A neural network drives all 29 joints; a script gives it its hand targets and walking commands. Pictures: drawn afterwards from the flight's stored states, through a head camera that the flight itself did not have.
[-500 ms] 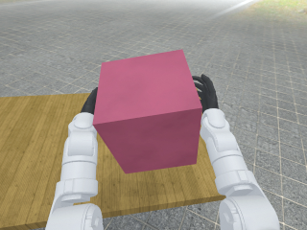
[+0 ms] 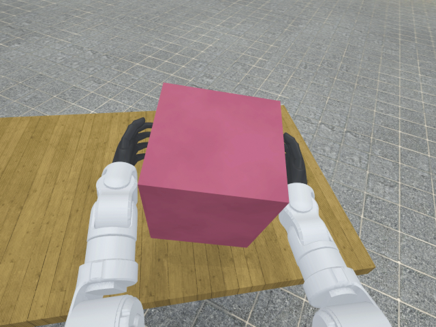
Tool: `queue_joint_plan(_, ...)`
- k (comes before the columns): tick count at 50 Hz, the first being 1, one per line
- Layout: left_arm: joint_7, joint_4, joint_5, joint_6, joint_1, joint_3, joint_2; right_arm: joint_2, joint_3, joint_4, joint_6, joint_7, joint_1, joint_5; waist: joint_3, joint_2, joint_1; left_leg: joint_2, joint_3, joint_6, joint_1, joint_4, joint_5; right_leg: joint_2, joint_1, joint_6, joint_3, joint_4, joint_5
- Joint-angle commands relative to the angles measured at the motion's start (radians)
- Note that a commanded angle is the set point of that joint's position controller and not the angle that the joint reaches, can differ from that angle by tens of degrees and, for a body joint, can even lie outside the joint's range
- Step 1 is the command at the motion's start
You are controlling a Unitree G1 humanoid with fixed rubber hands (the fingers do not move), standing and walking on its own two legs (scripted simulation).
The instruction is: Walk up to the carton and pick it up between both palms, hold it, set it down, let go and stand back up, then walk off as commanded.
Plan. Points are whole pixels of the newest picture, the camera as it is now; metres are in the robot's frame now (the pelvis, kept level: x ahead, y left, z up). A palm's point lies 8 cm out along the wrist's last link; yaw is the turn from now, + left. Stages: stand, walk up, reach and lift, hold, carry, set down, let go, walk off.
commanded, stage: set down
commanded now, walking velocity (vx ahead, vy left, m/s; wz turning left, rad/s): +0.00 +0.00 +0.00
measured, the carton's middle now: (210, 175) +0.40 +0.02 +0.08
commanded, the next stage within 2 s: none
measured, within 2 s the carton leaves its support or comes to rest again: neither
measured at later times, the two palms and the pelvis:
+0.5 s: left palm (131, 187) +0.37 +0.16 +0.07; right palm (294, 182) +0.36 -0.14 +0.10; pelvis -0.01 +0.01 +0.00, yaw +0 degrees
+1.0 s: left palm (136, 180) +0.40 +0.16 +0.06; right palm (288, 178) +0.38 -0.14 +0.08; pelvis +0.02 +0.01 +0.00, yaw +0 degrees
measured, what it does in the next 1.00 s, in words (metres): stands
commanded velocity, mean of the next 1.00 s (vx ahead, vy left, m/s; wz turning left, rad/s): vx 0.00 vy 0.00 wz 0.00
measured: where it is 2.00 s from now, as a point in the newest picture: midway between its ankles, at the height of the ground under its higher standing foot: outside the picture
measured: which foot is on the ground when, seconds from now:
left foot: down 0.00-1.00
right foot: down 0.00-1.00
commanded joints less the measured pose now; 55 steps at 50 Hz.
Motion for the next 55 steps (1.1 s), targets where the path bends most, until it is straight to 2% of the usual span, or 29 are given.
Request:
queue_joint_plan(1, -0.135, -0.065, -0.079, -0.059, -0.43, -0.323, -0.457, 0.421, 0.349, -0.268, -0.103, 0.148, -0.636, 0.022, -0.458, 0.019, -0.008, -0.017, -0.02, -0.032, 0.305, 0.075, 0.371, -0.012, 0.179, 0.073, -0.079, -0.002, 0.603)
queue_joint_plan(2, -0.139, -0.033, -0.057, -0.061, -0.431, -0.293, -0.443, 0.419, 0.313, -0.214, -0.092, 0.15, -0.606, -0.004, -0.43, 0.02, -0.006, -0.022, -0.009, -0.025, 0.273, 0.056, 0.305, -0.021, 0.18, 0.074, -0.075, -0.006, 0.576)
queue_joint_plan(5, -0.137, -0.058, -0.086, -0.091, -0.499, -0.337, -0.476, 0.439, 0.3, -0.238, -0.109, 0.151, -0.64, -0.021, -0.486, 0.041, -0.032, -0.01, -0.015, -0.037, 0.299, 0.071, 0.361, -0.012, 0.157, 0.072, -0.083, 0.001, 0.576)
queue_joint_plan(6, -0.138, -0.01, -0.065, -0.095, -0.496, -0.301, -0.464, 0.434, 0.275, -0.184, -0.096, 0.155, -0.628, -0.034, -0.429, 0.045, -0.014, -0.014, -0.003, -0.03, 0.273, 0.059, 0.312, -0.015, 0.159, 0.065, -0.075, -0.01, 0.503)
queue_joint_plan(8, -0.137, -0.004, -0.058, -0.117, -0.548, -0.295, -0.479, 0.437, 0.236, -0.156, -0.102, 0.166, -0.634, -0.062, -0.434, 0.06, -0.021, -0.008, -0.006, -0.037, 0.279, 0.043, 0.276, -0.008, 0.113, 0.058, -0.082, -0.024, 0.41)
queue_joint_plan(10, -0.135, -0.004, -0.058, -0.139, -0.586, -0.274, -0.466, 0.466, 0.234, -0.133, -0.095, 0.173, -0.626, -0.074, -0.436, 0.054, -0.014, -0.013, 0.008, -0.024, 0.262, 0.03, 0.242, -0.022, 0.125, 0.063, -0.072, -0.023, 0.413)
queue_joint_plan(12, -0.135, 0.047, -0.07, -0.17, -0.636, -0.275, -0.46, 0.476, 0.192, -0.076, -0.088, 0.181, -0.643, -0.106, -0.411, 0.05, -0.03, -0.013, 0.006, -0.018, 0.244, 0.01, 0.163, -0.022, 0.089, 0.063, -0.068, -0.036, 0.308)
queue_joint_plan(13, -0.132, 0.057, -0.067, -0.185, -0.636, -0.251, -0.462, 0.49, 0.2, -0.091, -0.091, 0.186, -0.646, -0.111, -0.406, 0.033, -0.003, -0.012, 0.009, -0.014, 0.227, 0.0, 0.157, -0.023, 0.113, 0.064, -0.066, -0.033, 0.315)
queue_joint_plan(14, -0.133, 0.096, -0.068, -0.188, -0.643, -0.239, -0.457, 0.488, 0.163, -0.082, -0.092, 0.193, -0.663, -0.136, -0.414, 0.021, -0.01, -0.014, 0.015, -0.005, 0.212, -0.007, 0.112, -0.024, 0.093, 0.064, -0.067, -0.037, 0.265)
queue_joint_plan(17, -0.119, 0.074, -0.084, -0.245, -0.754, -0.248, -0.463, 0.516, 0.132, 0.004, -0.084, 0.207, -0.633, -0.172, -0.411, 0.05, -0.025, -0.006, 0.02, -0.008, 0.204, -0.024, 0.073, -0.023, 0.067, 0.063, -0.07, -0.035, 0.195)
queue_joint_plan(18, -0.115, 0.106, -0.087, -0.261, -0.765, -0.249, -0.468, 0.532, 0.134, 0.003, -0.085, 0.213, -0.663, -0.168, -0.416, 0.055, -0.011, -0.007, 0.019, -0.007, 0.205, -0.022, 0.06, -0.024, 0.045, 0.059, -0.057, -0.038, 0.175)
queue_joint_plan(20, -0.106, 0.102, -0.101, -0.286, -0.792, -0.266, -0.491, 0.558, 0.109, 0.001, -0.096, 0.22, -0.67, -0.18, -0.476, 0.072, -0.03, -0.009, 0.02, -0.013, 0.204, -0.015, 0.086, -0.026, 0.051, 0.059, -0.058, -0.028, 0.233)
queue_joint_plan(21, -0.103, 0.12, -0.093, -0.302, -0.797, -0.242, -0.473, 0.586, 0.126, 0.021, -0.093, 0.222, -0.67, -0.184, -0.463, 0.059, -0.003, -0.014, 0.027, -0.005, 0.166, -0.016, 0.097, -0.033, 0.07, 0.064, -0.046, -0.017, 0.272)
queue_joint_plan(22, -0.099, 0.114, -0.109, -0.318, -0.835, -0.254, -0.479, 0.596, 0.119, 0.036, -0.088, 0.224, -0.661, -0.182, -0.474, 0.055, -0.019, -0.013, 0.022, -0.002, 0.15, -0.016, 0.083, -0.034, 0.076, 0.068, -0.045, -0.014, 0.262)
queue_joint_plan(25, -0.093, 0.166, -0.083, -0.347, -0.811, -0.216, -0.464, 0.597, 0.097, 0.073, -0.085, 0.23, -0.64, -0.208, -0.464, 0.063, -0.007, -0.018, 0.024, 0.0, 0.123, -0.02, 0.087, -0.042, 0.103, 0.067, -0.028, -0.008, 0.299)
queue_joint_plan(27, -0.098, 0.194, -0.09, -0.358, -0.812, -0.233, -0.477, 0.592, 0.082, 0.089, -0.09, 0.229, -0.637, -0.22, -0.476, 0.058, -0.027, -0.012, 0.019, -0.006, 0.12, -0.019, 0.099, -0.039, 0.113, 0.069, -0.035, 0.0, 0.338)
queue_joint_plan(31, -0.102, 0.28, -0.063, -0.365, -0.809, -0.183, -0.461, 0.586, 0.015, 0.136, -0.071, 0.228, -0.607, -0.246, -0.434, 0.08, -0.032, -0.009, 0.014, -0.008, 0.12, -0.027, 0.079, -0.035, 0.098, 0.068, -0.035, -0.01, 0.294)
queue_joint_plan(32, -0.103, 0.265, -0.047, -0.37, -0.781, -0.168, -0.454, 0.612, 0.037, 0.129, -0.081, 0.228, -0.602, -0.235, -0.444, 0.053, -0.011, -0.017, 0.025, -0.004, 0.108, -0.023, 0.11, -0.036, 0.14, 0.073, -0.029, 0.0, 0.349)
queue_joint_plan(35, -0.101, 0.284, -0.044, -0.391, -0.786, -0.177, -0.477, 0.615, 0.035, 0.139, -0.098, 0.226, -0.603, -0.249, -0.498, 0.077, -0.023, -0.017, 0.02, -0.019, 0.124, 0.006, 0.207, -0.032, 0.147, 0.073, -0.029, 0.024, 0.481)
queue_joint_plan(36, -0.098, 0.283, -0.038, -0.4, -0.79, -0.166, -0.476, 0.634, 0.054, 0.135, -0.099, 0.228, -0.62, -0.237, -0.513, 0.081, -0.003, -0.016, 0.021, -0.017, 0.119, 0.016, 0.228, -0.032, 0.153, 0.074, -0.022, 0.032, 0.49)
queue_joint_plan(37, -0.102, 0.292, -0.049, -0.399, -0.798, -0.173, -0.461, 0.619, 0.031, 0.117, -0.098, 0.222, -0.623, -0.253, -0.498, 0.077, -0.024, -0.02, 0.021, -0.015, 0.098, 0.01, 0.211, -0.036, 0.153, 0.077, -0.023, 0.031, 0.511)
queue_joint_plan(38, -0.102, 0.277, -0.048, -0.407, -0.772, -0.176, -0.473, 0.65, 0.076, 0.106, -0.109, 0.222, -0.616, -0.241, -0.532, 0.075, 0.0, -0.022, 0.023, -0.014, 0.081, 0.009, 0.245, -0.042, 0.196, 0.082, -0.014, 0.05, 0.588)
queue_joint_plan(41, -0.094, 0.256, -0.042, -0.427, -0.776, -0.169, -0.474, 0.673, 0.101, 0.124, -0.122, 0.222, -0.601, -0.242, -0.536, 0.074, 0.006, -0.019, 0.018, -0.017, 0.08, 0.023, 0.294, -0.039, 0.208, 0.081, -0.013, 0.064, 0.62)
queue_joint_plan(42, -0.089, 0.233, -0.06, -0.447, -0.812, -0.206, -0.487, 0.687, 0.107, 0.123, -0.133, 0.221, -0.592, -0.239, -0.586, 0.093, -0.012, -0.016, 0.012, -0.025, 0.078, 0.035, 0.317, -0.039, 0.206, 0.079, -0.021, 0.071, 0.642)
queue_joint_plan(43, -0.095, 0.293, -0.032, -0.439, -0.762, -0.165, -0.473, 0.664, 0.079, 0.148, -0.128, 0.217, -0.578, -0.265, -0.549, 0.074, -0.01, -0.019, 0.013, -0.017, 0.079, 0.032, 0.307, -0.043, 0.192, 0.084, -0.017, 0.068, 0.663)
queue_joint_plan(44, -0.094, 0.276, -0.047, -0.447, -0.782, -0.197, -0.492, 0.672, 0.08, 0.148, -0.14, 0.217, -0.582, -0.261, -0.575, 0.079, -0.021, -0.011, 0.007, -0.028, 0.087, 0.04, 0.342, -0.036, 0.183, 0.082, -0.028, 0.074, 0.674)
queue_joint_plan(49, -0.115, 0.384, -0.004, -0.429, -0.689, -0.12, -0.447, 0.66, 0.044, 0.18, -0.132, 0.202, -0.538, -0.29, -0.46, 0.037, -0.013, -0.016, 0.019, -0.001, 0.037, 0.015, 0.25, -0.049, 0.204, 0.084, -0.022, 0.056, 0.626)
queue_joint_plan(52, -0.115, 0.349, -0.018, -0.437, -0.738, -0.142, -0.473, 0.666, 0.041, 0.166, -0.144, 0.2, -0.557, -0.294, -0.468, 0.067, -0.03, -0.008, 0.013, -0.016, 0.05, 0.016, 0.282, -0.044, 0.198, 0.085, -0.035, 0.07, 0.646)
queue_joint_plan(55, -0.106, 0.34, -0.034, -0.467, -0.775, -0.159, -0.482, 0.694, 0.043, 0.156, -0.166, 0.2, -0.59, -0.293, -0.52, 0.074, -0.018, -0.009, 0.016, -0.02, 0.04, 0.042, 0.308, -0.038, 0.169, 0.081, -0.033, 0.074, 0.64)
